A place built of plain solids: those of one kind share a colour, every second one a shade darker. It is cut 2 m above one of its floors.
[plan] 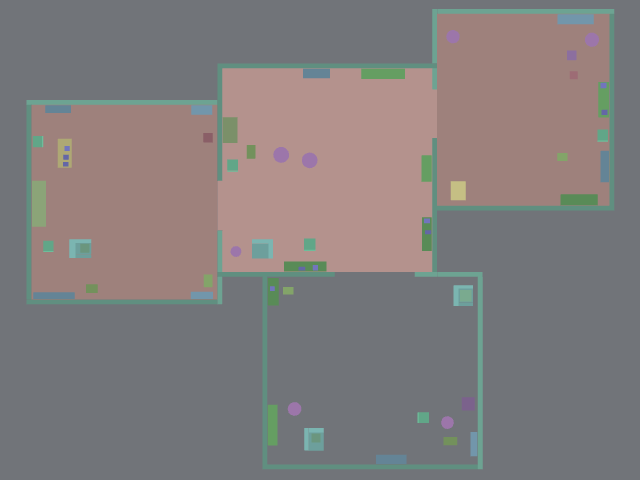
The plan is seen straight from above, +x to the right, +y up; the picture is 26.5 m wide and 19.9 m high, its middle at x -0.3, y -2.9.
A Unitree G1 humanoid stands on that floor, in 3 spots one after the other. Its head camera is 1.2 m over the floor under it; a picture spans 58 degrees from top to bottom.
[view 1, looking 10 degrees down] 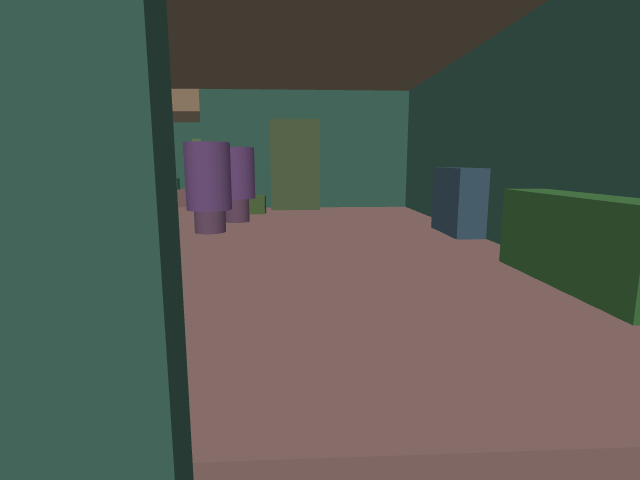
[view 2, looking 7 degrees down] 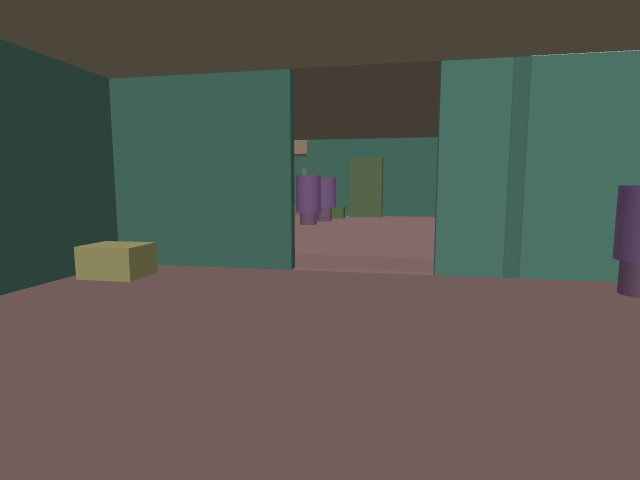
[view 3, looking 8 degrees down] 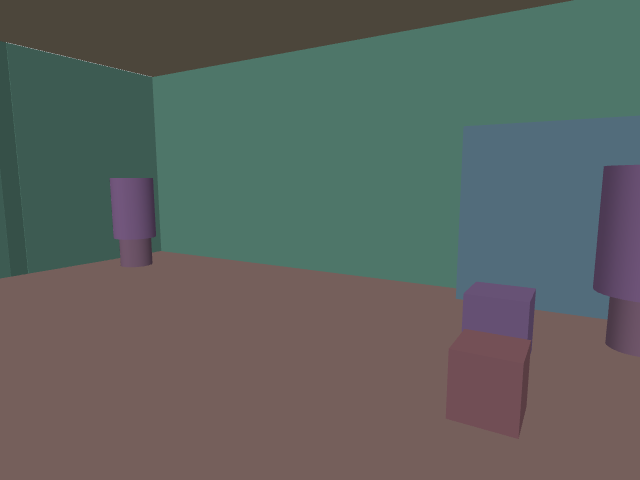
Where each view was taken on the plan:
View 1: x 5.69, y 1.69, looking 177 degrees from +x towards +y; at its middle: floor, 5.75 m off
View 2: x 10.57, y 2.92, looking -169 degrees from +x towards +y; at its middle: floor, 8.19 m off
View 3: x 10.56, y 1.69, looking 121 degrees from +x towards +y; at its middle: wall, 5.65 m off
